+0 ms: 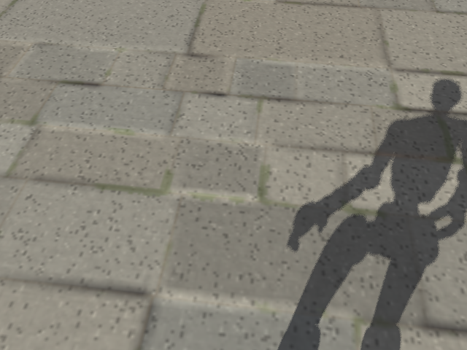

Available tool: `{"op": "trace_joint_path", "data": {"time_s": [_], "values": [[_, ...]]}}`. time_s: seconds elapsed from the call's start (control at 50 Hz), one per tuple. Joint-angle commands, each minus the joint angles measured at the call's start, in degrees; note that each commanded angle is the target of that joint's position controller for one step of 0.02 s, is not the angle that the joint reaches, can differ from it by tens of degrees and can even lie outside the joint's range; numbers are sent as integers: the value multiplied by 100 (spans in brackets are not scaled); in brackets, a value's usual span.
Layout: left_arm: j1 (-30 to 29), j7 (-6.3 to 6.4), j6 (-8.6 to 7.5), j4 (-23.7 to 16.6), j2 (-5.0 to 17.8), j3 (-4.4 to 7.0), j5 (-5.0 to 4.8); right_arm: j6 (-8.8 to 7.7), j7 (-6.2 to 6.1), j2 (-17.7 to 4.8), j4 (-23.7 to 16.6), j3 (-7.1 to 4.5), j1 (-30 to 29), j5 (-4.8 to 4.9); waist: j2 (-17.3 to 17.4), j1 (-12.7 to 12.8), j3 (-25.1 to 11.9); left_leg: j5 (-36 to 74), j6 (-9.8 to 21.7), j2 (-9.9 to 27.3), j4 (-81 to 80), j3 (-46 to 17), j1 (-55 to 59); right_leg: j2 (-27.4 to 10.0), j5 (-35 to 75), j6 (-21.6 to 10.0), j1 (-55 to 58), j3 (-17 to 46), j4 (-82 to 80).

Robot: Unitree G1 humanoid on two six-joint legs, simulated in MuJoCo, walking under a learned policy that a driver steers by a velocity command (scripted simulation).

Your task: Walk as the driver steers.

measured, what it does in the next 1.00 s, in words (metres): lifts its left foot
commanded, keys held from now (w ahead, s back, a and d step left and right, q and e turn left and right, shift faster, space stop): no key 0.58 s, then w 0.42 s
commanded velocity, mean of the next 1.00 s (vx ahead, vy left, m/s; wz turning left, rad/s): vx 0.11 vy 0.00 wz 0.00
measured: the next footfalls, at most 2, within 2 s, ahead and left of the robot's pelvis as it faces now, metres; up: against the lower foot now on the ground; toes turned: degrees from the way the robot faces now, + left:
left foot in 1.30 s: +0.43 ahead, +0.07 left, +0.00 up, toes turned +1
right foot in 1.84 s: +0.73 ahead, -0.17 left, +0.00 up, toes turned -3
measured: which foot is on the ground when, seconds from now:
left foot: down 0.00-0.84, up 0.86-1.00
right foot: down 0.00-1.00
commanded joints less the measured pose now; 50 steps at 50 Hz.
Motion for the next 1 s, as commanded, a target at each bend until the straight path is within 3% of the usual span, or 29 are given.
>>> {"op": "trace_joint_path", "data": {"time_s": [0.02,0.58,0.62,0.66,0.68,0.7,0.74,0.78,0.8,0.82,0.84,0.86,0.88,0.9,0.94,0.96,1.0], "values": [[2,46,-47,-175,689,156,-7,-87,-34,-596,-224,-151,-58,6,79,13,-260,1759,131,390,-464,-378,-30,-110,1203,-56,127,112,-296],[318,154,7,940,458,131,-28,-122,-117,-498,1180,-69,227,51,26,-8,35,1245,54,276,-714,-195,-137,18,906,-84,62,26,-518],[451,169,22,1046,391,128,-75,-92,-140,-575,1292,-102,371,100,150,-50,-18,-595,194,195,-813,-198,-173,271,-473,-155,-68,-249,-244],[258,173,-28,931,355,126,-101,-110,-141,-779,1276,-168,469,150,455,-174,461,-2634,536,580,-1235,-822,-568,399,-1572,-281,-778,-360,304],[128,146,-107,840,245,100,-105,-167,-123,-911,1300,-210,649,173,775,-264,623,-3147,791,1013,-1594,-1470,-543,437,-1439,-311,-1156,-411,794],[81,96,-202,777,113,69,-132,-235,-104,-1068,1338,-267,774,195,1105,-299,702,-3357,1096,1509,-1935,-2214,-542,366,-1116,-372,-1342,-333,1357],[37,-17,-372,692,199,97,-217,-365,-82,-1020,1270,-271,620,189,1068,-212,856,-2899,1348,1930,-2131,-2773,-549,45,-1281,-606,-1694,85,1847],[328,-106,-503,747,222,112,-249,-413,-58,-931,1114,-249,160,282,866,100,718,-2058,1061,1694,-1863,-2115,-573,-60,-1160,-815,-1108,59,772],[831,-124,-539,991,210,151,-223,-384,-48,-917,1033,-241,-145,319,714,373,521,-1575,828,1290,-1556,-1467,-1019,160,-341,-814,3,-251,-100],[1306,-128,-527,1249,271,213,-149,-372,-38,-800,985,-213,-211,278,432,493,333,-1003,635,870,-932,-935,-1414,350,210,-673,881,-267,-277],[2027,-121,-516,1413,513,296,-105,-407,-10,-452,924,-108,-276,195,-509,699,-16,-440,311,347,659,-186,-2002,-414,-243,-813,1708,913,-790],[2615,-176,-545,1447,1264,443,-136,-509,-25,-240,679,-63,-300,180,-1967,765,-189,-1136,32,-259,2257,316,-3112,-1745,-996,-1623,2243,3453,-1806],[2264,-190,-618,1378,919,311,-43,-588,-18,-483,674,-124,-330,302,-1318,525,123,-1444,99,45,3385,-236,-3573,-2121,-1697,-1941,1849,4207,-2064],[1777,-186,-677,1203,605,223,-65,-652,31,-534,706,-130,-280,380,-808,310,556,-856,234,359,3787,-393,-3931,-1955,-1716,-1796,1650,3662,-2069],[1324,-238,-700,1012,489,162,-86,-722,71,-617,821,-183,-254,275,-444,141,602,172,316,700,3535,-216,-3949,-1467,-560,-1379,1587,2461,-2102],[1356,-242,-669,1009,327,107,-66,-728,101,-660,816,-222,-353,215,-452,142,528,481,290,796,3278,-128,-3734,-1244,282,-1214,1548,1913,-2104],[1688,-204,-591,1080,232,62,-30,-694,175,-447,813,-203,-448,179,-586,188,329,799,157,770,2955,141,-3497,-984,1617,-1154,1593,1245,-2043]]}}
Velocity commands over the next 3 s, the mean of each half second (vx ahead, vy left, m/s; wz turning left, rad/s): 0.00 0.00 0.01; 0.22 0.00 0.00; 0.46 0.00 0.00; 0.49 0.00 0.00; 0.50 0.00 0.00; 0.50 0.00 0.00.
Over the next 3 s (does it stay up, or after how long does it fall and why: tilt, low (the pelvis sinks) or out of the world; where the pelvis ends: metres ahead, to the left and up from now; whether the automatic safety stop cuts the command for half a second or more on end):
stays up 1.21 -0.10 -0.01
